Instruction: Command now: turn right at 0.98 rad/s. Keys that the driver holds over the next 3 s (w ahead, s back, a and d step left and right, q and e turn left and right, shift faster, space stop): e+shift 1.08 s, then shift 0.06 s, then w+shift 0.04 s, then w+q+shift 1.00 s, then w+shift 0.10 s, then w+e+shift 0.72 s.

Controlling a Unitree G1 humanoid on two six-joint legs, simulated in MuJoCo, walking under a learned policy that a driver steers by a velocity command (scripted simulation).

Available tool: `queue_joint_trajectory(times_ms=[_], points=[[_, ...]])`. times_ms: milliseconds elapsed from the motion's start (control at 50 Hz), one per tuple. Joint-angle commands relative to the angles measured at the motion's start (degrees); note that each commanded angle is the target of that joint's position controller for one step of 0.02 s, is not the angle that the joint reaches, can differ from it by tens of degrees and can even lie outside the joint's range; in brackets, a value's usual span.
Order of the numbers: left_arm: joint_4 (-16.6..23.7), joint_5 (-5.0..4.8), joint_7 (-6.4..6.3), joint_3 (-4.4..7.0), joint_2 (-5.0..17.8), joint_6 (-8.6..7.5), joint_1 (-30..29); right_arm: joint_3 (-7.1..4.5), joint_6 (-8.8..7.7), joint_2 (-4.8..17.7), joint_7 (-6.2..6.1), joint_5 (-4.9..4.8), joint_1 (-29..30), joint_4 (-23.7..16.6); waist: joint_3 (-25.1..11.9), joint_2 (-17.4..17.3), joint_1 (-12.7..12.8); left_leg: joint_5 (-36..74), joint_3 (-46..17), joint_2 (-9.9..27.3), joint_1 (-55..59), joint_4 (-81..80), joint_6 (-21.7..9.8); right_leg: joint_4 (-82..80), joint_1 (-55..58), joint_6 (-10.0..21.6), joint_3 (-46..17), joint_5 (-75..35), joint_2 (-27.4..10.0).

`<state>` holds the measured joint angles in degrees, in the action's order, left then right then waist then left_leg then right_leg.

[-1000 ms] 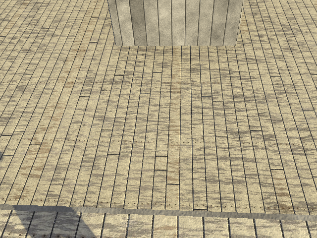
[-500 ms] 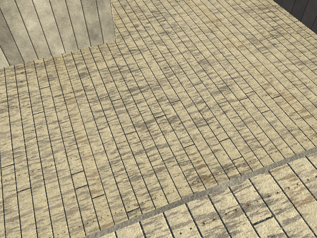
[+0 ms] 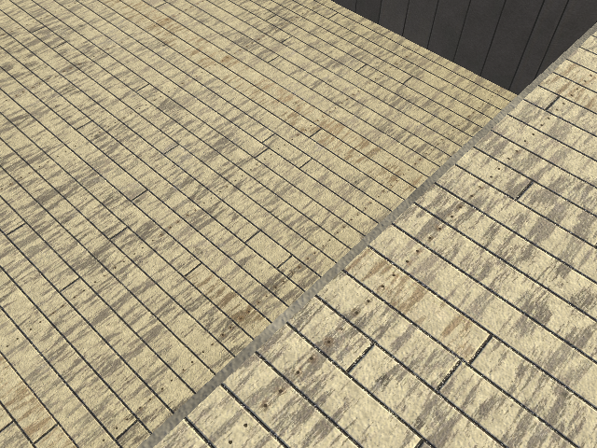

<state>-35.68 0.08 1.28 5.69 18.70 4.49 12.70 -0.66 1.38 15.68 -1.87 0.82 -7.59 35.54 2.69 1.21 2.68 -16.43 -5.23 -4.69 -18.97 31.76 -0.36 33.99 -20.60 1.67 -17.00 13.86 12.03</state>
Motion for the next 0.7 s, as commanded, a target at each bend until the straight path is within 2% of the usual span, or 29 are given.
queue_joint_trajectory(times_ms=[20,40,60,80,120,180,240,280,360,420,440,460,480,500,520,540,560,580,600,640,700], points=[[5.1,-0.13,-0.96,1.27,3.2,-1.44,1.1,-3.85,-0.50,15.6,-0.60,0.52,-2.7,-4.0,-7.2,-16.1,-2.1,-3.0,-27.9,27.3,17.7,-19.3,-8.9,17.4,-17.4,-3.0,6.8,22.8,2.5],[3.9,1.84,-1.13,2.58,9.2,-1.47,-1.0,-3.12,-0.11,11.4,-0.14,1.06,-2.3,-4.3,-4.9,-8.5,-2.7,2.6,-24.5,26.4,11.6,-18.1,-10.6,25.8,-16.4,-3.5,7.9,18.3,-4.1],[2.9,1.54,-0.62,2.98,9.1,-1.27,-0.9,-2.01,-0.11,7.7,-0.14,1.02,0.8,-4.8,-3.3,-6.7,-0.8,7.4,-17.4,22.7,8.4,-16.5,-10.2,30.4,-14.3,-3.6,8.6,14.1,-5.6],[1.7,1.37,-0.05,2.99,8.6,-0.79,1.0,-1.55,-0.05,6.1,-0.13,0.90,3.5,-5.3,-2.9,-6.2,0.6,11.7,-10.7,19.1,6.9,-15.5,-9.4,34.9,-12.9,-3.9,9.8,10.7,-6.3],[0.0,0.57,1.23,2.66,8.0,0.17,4.0,-1.36,-0.40,5.5,-0.60,1.02,4.7,-6.2,-4.4,-8.8,1.1,16.9,-3.0,16.1,7.5,-14.0,-9.3,42.2,-12.7,-4.9,12.5,7.4,-7.2],[0.5,-0.16,1.68,1.80,6.9,0.62,0.6,-2.01,-0.83,6.1,-0.54,1.10,0.7,-5.9,-4.0,-8.3,-1.3,16.9,0.8,17.4,11.1,-13.6,-9.8,40.7,-15.2,-6.4,14.9,5.9,-9.5],[1.2,-0.03,2.27,0.78,4.9,1.04,-3.4,-3.30,-1.03,7.7,-0.56,1.05,-4.0,-4.3,-3.4,-9.1,-4.0,15.7,2.5,20.0,15.9,-13.8,-10.1,32.8,-16.6,-7.2,16.5,7.2,-12.1],[1.9,-0.11,2.69,0.46,4.1,1.10,-5.1,-3.89,-1.18,8.2,-0.23,1.23,-5.5,-3.7,-3.9,-9.5,-4.7,17.5,4.1,21.9,17.4,-13.2,-10.7,28.0,-15.5,-7.0,17.4,9.2,-13.5],[3.3,-0.54,3.27,0.17,3.0,1.37,-6.9,-4.77,-1.51,9.2,1.46,1.22,-4.7,-3.4,-4.6,-10.6,-4.3,20.7,10.5,23.4,13.6,-10.5,-9.6,16.5,-5.9,-4.6,20.9,12.6,-14.6],[4.2,-1.21,2.95,0.37,3.1,1.49,-6.9,-5.47,-1.55,10.2,2.88,0.55,-5.2,-2.6,-6.4,-12.8,-4.2,24.0,13.8,24.4,13.3,-5.5,-7.1,8.0,0.0,-2.7,24.7,10.9,-12.6],[4.0,-0.86,2.85,0.56,3.3,1.34,-5.3,-5.57,-1.15,10.2,3.11,-0.29,-4.9,-2.3,-7.1,-12.1,-2.8,22.2,15.2,24.7,11.9,-2.6,-5.2,2.3,3.9,-1.6,24.7,8.5,-12.1],[2.7,-0.23,2.29,0.84,3.7,0.82,-1.6,-5.80,-0.65,10.3,3.32,-0.87,-5.1,-1.8,-7.8,-8.6,-0.4,17.9,17.5,23.7,7.6,3.2,-2.1,-5.7,10.7,-0.5,23.1,2.1,-11.5],[1.3,1.11,1.22,1.93,8.0,-0.27,3.5,-5.60,-0.26,9.2,3.38,-0.92,-7.0,-1.8,-7.1,2.9,2.0,3.4,20.6,19.6,-4.0,16.6,1.7,-15.1,19.6,1.9,9.9,-2.1,-17.6],[2.5,0.23,0.40,4.26,18.9,-0.66,4.8,-4.04,0.12,4.5,3.28,-0.23,-3.5,-8.0,-5.2,19.9,0.6,-24.3,17.9,8.6,-23.0,27.5,6.4,-15.0,22.0,11.1,-16.5,-26.5,-33.5],[2.6,0.14,-0.08,4.36,15.6,-1.11,7.6,-4.26,1.00,7.2,2.12,1.76,1.1,-7.5,-7.7,9.4,5.0,-23.2,7.2,9.3,-23.9,34.4,6.0,-13.4,23.1,15.0,-13.6,-27.9,-32.8],[2.3,0.49,-0.72,3.07,13.0,-1.24,4.9,-4.16,1.21,6.9,1.81,1.14,0.3,-6.8,-6.1,8.6,2.4,-18.2,5.4,9.8,-23.7,35.2,5.5,-13.5,20.5,14.5,-8.9,-23.2,-29.9],[2.9,0.81,-1.12,2.21,10.8,-0.96,0.2,-4.14,0.65,6.8,1.69,0.40,-0.3,-5.6,-2.8,6.6,0.1,-11.7,4.5,10.5,-22.5,33.4,4.9,-14.1,17.2,12.3,-4.5,-18.8,-25.7],[3.5,0.24,-1.39,1.77,9.8,-1.12,-3.1,-4.34,0.32,7.3,1.63,0.77,-0.4,-5.1,-2.6,7.2,-1.3,-7.5,4.4,10.2,-20.7,32.1,4.5,-14.0,15.2,10.7,-2.5,-19.7,-22.7],[3.9,0.34,-1.46,1.38,8.7,-1.27,-4.3,-4.55,0.40,8.1,1.46,1.26,-2.6,-3.5,-3.8,6.6,-2.2,-5.0,4.5,9.4,-18.3,32.7,4.5,-13.5,14.0,10.3,-0.9,-22.9,-20.8],[3.3,0.25,-0.99,1.26,8.9,-1.74,-2.7,-4.33,0.85,7.7,1.57,1.25,-3.8,-2.3,-5.8,4.1,-2.4,-3.8,4.0,8.1,-16.6,31.8,4.3,-12.4,14.1,10.1,-1.2,-25.6,-19.8],[2.2,0.42,-0.77,1.66,10.0,-2.08,0.2,-3.72,1.25,6.7,1.43,0.81,-1.9,-2.4,-5.5,4.1,-1.2,-3.8,3.0,6.5,-17.4,26.1,4.1,-12.2,14.9,10.5,-5.0,-21.2,-18.8]])
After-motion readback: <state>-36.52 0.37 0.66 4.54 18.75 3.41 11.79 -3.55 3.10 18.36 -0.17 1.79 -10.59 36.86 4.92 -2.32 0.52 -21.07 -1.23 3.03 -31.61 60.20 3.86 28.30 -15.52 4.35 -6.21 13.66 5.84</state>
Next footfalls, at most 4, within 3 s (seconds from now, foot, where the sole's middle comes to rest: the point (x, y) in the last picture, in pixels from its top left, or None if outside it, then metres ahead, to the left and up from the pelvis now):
0.48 right None -0.03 -0.11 -0.77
0.96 left None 0.14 -0.04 -0.77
1.40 right None -0.07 -0.16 -0.77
1.86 left None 0.33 -0.40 -0.77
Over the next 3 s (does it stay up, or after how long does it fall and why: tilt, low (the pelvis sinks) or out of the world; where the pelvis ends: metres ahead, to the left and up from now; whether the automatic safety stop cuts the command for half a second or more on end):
stays up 1.05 -0.86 0.00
